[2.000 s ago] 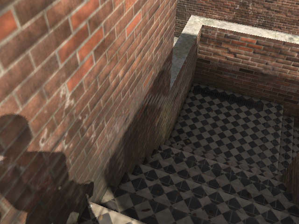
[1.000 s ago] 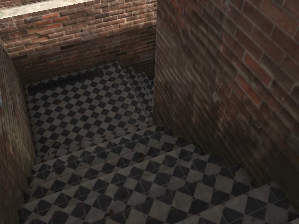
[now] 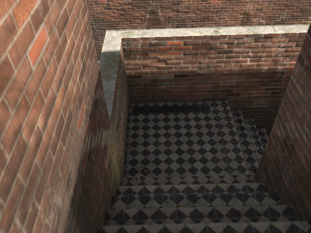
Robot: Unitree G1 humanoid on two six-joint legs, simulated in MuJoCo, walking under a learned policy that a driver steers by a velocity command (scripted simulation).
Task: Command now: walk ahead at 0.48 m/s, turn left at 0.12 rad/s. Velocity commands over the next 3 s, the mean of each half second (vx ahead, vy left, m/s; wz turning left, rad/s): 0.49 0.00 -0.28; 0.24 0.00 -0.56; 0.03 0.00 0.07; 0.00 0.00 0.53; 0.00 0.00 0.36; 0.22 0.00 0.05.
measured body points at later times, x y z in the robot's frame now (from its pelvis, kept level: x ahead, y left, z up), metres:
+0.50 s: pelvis +0.26 +0.01 -0.22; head +0.25 +0.00 +0.23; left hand +0.18 +0.21 -0.37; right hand +0.36 -0.21 -0.36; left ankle +0.40 +0.14 -0.92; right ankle +0.11 -0.06 -0.84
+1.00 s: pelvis +0.48 -0.02 -0.45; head +0.49 -0.05 +0.00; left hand +0.75 +0.08 -0.55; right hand +0.28 -0.15 -0.59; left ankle +0.37 +0.12 -1.04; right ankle +0.60 -0.20 -1.13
